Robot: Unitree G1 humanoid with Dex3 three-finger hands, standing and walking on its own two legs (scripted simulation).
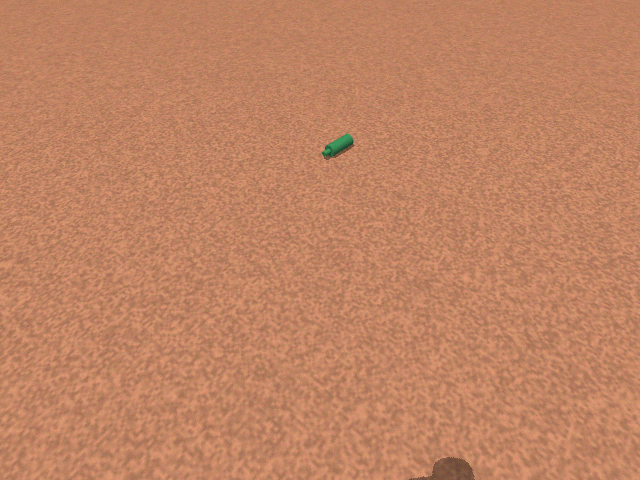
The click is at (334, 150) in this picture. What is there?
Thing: lying bottle
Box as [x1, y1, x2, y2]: [322, 134, 352, 156]
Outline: 351,136 349,134 345,134 326,145 325,150 322,152 322,154 324,156 327,154 331,156 352,143
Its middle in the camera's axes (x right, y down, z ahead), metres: +0.09 -0.51 +2.07
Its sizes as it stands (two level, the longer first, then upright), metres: 0.190 0.064 0.064
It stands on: the floor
